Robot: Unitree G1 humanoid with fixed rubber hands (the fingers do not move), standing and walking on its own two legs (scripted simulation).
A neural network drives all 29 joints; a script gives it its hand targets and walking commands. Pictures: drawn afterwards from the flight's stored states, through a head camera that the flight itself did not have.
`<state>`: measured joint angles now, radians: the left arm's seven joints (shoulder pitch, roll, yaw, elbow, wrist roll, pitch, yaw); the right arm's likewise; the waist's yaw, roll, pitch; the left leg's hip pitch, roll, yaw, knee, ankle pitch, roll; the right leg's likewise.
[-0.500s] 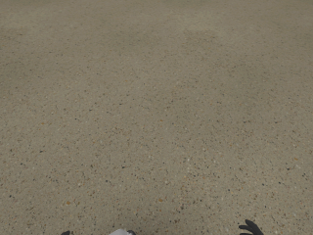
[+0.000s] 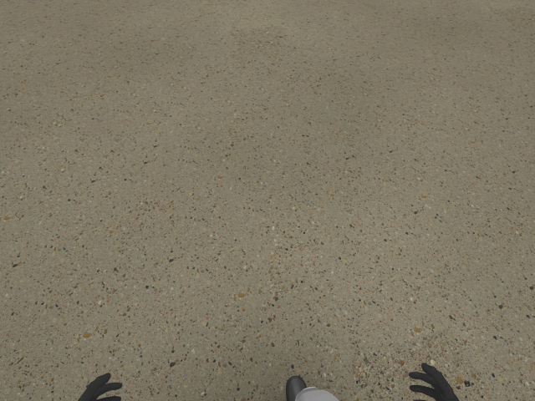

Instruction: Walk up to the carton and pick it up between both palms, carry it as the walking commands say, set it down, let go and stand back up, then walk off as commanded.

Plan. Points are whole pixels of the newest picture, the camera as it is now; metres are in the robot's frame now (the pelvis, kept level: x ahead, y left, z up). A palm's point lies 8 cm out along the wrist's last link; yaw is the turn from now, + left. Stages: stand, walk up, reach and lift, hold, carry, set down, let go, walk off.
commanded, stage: walk off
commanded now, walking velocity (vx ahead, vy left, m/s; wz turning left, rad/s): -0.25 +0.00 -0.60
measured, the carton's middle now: out of the picture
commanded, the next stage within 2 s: stand in 1.66 s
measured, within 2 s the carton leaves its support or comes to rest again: rests again in 1.28 s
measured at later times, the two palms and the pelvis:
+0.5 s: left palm out of the picture +0.02 +0.23 -0.10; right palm out of the picture -0.16 -0.29 -0.13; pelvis -0.17 +0.00 -0.01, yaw -19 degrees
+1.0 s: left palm out of the picture -0.04 +0.27 -0.12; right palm out of the picture -0.36 -0.19 -0.09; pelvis -0.29 +0.10 +0.00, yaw -36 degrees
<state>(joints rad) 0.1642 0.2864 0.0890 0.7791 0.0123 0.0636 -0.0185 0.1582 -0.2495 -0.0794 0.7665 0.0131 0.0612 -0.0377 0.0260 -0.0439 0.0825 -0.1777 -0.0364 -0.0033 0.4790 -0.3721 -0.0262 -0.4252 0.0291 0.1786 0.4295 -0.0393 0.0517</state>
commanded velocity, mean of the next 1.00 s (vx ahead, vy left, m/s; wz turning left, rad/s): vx -0.25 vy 0.00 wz -0.60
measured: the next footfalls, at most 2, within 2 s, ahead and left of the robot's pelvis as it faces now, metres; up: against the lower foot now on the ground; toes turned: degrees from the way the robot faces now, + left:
right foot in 0.44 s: -0.19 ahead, -0.11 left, +0.00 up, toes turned -21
left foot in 0.94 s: -0.21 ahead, +0.17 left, +0.00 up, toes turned -34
